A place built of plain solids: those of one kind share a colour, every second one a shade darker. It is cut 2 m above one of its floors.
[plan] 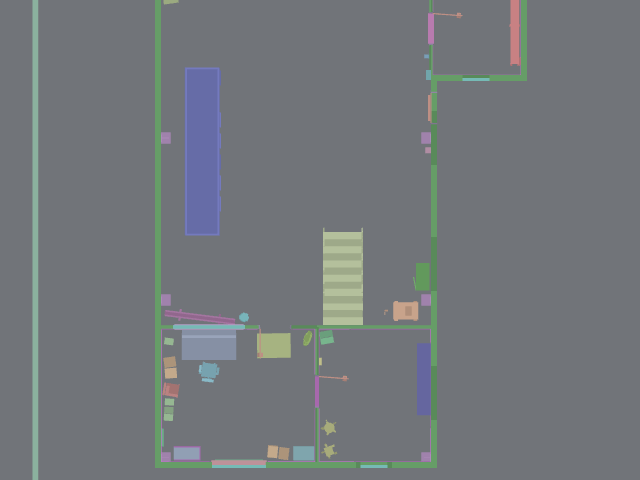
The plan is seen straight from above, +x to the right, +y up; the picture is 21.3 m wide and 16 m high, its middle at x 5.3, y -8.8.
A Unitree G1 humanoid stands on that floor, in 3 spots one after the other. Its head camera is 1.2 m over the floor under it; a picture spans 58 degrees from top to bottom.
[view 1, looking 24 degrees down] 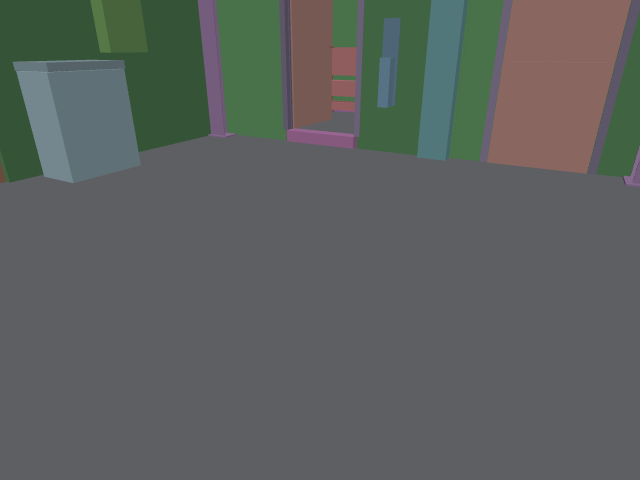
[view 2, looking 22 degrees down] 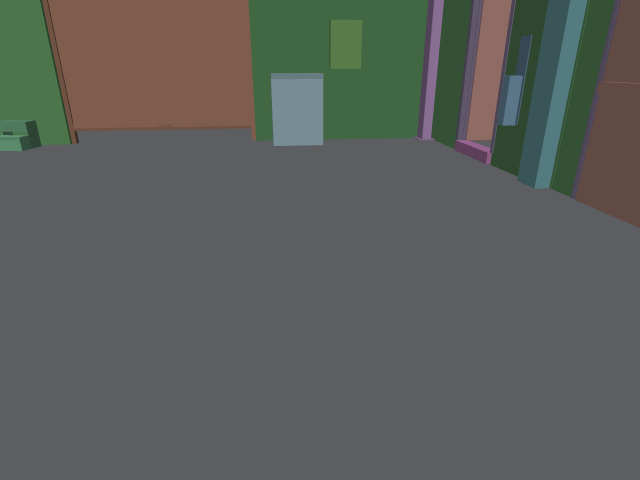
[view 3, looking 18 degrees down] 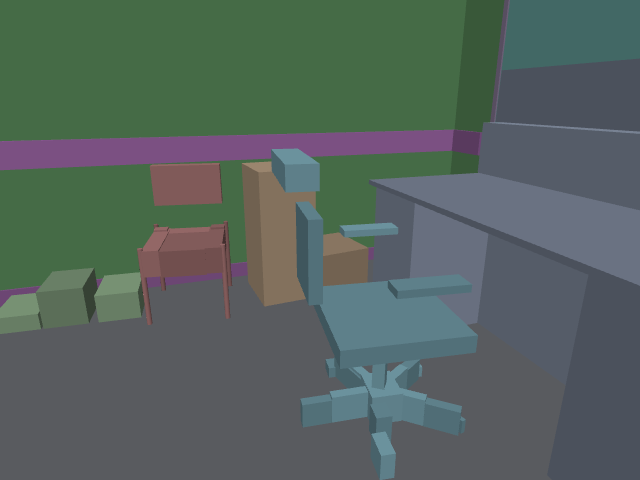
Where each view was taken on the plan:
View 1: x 3.80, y -4.60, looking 29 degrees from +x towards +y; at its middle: ground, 2.95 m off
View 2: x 6.07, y -7.57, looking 83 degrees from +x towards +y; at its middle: ground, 3.20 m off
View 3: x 2.90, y -13.85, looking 161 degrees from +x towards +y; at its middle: task_chair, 1.35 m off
